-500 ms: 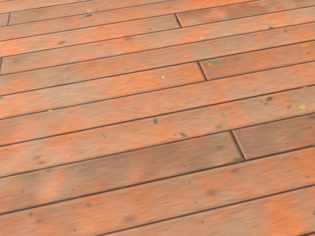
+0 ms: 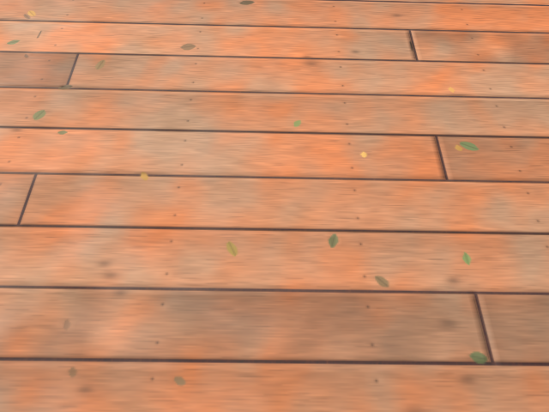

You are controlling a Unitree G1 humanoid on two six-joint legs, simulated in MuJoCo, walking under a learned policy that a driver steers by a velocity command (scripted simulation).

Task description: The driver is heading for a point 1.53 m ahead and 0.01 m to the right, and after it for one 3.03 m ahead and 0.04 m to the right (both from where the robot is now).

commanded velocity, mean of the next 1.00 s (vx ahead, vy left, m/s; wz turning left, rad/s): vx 0.01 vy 0.00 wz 0.05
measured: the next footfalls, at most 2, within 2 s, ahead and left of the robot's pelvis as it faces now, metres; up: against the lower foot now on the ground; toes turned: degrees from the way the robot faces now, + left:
right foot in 0.18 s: +0.12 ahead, -0.16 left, +0.00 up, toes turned +12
left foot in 0.52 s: +0.03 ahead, +0.09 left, +0.00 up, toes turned +9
